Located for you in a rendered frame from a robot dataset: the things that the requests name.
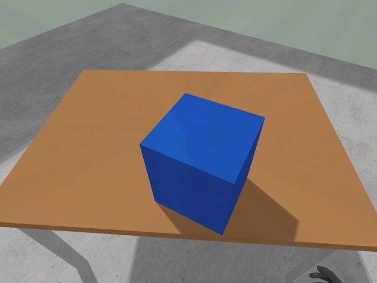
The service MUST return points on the table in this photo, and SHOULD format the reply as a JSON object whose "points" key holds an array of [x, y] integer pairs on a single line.
{"points": [[84, 171]]}

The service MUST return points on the carton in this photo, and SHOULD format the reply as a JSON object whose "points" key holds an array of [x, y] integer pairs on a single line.
{"points": [[198, 158]]}

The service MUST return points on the right robot hand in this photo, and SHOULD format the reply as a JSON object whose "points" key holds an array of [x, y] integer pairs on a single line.
{"points": [[326, 275]]}

